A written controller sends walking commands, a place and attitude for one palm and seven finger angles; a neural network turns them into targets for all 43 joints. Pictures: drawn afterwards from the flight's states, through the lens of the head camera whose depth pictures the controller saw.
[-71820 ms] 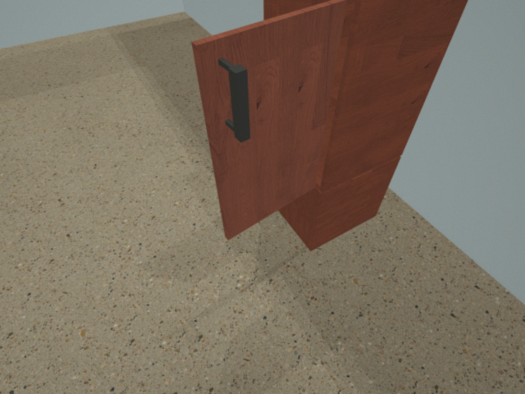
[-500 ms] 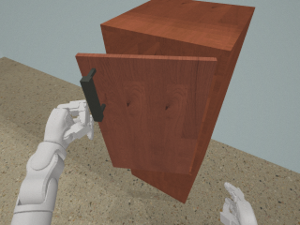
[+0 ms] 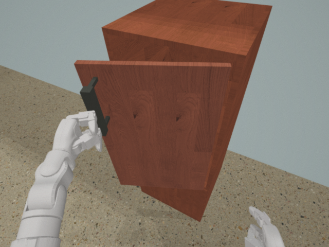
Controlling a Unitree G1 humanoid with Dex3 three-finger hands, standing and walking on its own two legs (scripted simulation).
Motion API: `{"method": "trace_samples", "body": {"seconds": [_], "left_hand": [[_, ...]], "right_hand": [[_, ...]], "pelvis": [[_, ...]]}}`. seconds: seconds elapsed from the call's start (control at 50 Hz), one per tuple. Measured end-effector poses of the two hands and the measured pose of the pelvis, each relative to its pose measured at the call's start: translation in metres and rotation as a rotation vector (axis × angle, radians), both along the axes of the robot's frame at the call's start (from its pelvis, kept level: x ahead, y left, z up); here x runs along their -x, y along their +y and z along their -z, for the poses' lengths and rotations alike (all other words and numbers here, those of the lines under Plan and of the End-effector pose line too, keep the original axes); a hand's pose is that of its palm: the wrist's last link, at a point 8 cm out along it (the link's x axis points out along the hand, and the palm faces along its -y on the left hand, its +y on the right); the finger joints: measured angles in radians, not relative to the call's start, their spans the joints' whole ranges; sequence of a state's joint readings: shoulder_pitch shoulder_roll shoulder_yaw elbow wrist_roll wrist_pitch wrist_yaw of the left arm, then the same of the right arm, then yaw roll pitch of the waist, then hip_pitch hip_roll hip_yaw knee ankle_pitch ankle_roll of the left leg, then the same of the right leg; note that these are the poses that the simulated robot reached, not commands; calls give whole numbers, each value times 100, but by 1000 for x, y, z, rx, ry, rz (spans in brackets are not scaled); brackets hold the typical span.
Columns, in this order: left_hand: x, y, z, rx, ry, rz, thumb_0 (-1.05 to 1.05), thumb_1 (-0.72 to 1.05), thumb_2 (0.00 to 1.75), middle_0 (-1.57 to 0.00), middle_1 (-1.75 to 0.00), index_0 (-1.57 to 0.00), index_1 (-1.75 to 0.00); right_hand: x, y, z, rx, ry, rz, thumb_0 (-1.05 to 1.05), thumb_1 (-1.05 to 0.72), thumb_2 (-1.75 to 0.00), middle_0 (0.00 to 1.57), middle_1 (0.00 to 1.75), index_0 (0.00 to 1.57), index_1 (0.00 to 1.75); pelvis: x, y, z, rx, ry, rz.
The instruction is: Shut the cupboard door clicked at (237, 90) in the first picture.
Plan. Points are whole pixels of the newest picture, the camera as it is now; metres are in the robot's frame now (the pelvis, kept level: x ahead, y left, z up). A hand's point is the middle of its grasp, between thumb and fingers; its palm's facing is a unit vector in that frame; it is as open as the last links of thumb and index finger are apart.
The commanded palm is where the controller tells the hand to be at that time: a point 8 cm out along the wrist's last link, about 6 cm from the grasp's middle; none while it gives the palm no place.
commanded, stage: bring the fist close to the handle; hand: left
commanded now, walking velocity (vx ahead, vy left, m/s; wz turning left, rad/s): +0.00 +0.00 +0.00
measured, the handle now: (98, 107) +0.42 +0.20 +0.14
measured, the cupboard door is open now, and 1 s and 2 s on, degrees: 23 7 0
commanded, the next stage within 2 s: push the door shut along its arc in 0.04 s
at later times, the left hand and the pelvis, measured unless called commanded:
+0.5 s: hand (97, 126) +0.35 +0.18 +0.14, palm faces -0.05 -1.00 -0.05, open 3.3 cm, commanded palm +0.34 +0.22 +0.15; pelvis +0.00 -0.01 +0.00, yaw +1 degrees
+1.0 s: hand (115, 104) +0.43 +0.16 +0.14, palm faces -0.22 -0.97 -0.04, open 3.1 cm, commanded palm +0.41 +0.20 +0.15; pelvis +0.01 +0.00 +0.00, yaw +0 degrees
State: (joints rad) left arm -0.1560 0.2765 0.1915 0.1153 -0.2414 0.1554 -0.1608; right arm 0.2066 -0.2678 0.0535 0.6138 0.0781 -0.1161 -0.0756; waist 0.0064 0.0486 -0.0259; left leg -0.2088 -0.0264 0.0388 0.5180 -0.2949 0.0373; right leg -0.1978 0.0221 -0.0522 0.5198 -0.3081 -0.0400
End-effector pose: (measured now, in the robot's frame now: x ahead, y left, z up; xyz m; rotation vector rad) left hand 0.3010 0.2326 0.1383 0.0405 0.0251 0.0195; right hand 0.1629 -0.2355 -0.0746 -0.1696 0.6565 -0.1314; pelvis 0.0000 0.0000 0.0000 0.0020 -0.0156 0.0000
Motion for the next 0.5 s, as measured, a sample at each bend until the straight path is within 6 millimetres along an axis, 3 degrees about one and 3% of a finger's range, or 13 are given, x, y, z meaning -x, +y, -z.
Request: {"method": "trace_samples", "body": {"seconds": [0.18, 0.34, 0.5], "left_hand": [[-2, 0, -19, -5, -113, 3, 1, 90, 90, -130, -150, -130, -150], [-14, 7, -3, -14, 4, 24, 1, 90, 90, -130, -150, -130, -150], [-29, 6, -8, -13, -47, 71, 5, 92, 94, -130, -150, -130, -150]], "right_hand": [[-9, -4, -3, 3, -22, -9, 1, -90, -90, 20, 30, 20, 30], [-10, -10, 1, 0, -8, 1, 1, -90, -90, 20, 30, 20, 30], [-2, -16, 7, 26, 31, 2, 1, -90, -90, 20, 30, 20, 30]], "pelvis": [[-4, -6, 0, -3, 5, -2], [-3, -10, 1, -3, 12, -10], [-1, -11, 2, -4, 20, -19]]}}
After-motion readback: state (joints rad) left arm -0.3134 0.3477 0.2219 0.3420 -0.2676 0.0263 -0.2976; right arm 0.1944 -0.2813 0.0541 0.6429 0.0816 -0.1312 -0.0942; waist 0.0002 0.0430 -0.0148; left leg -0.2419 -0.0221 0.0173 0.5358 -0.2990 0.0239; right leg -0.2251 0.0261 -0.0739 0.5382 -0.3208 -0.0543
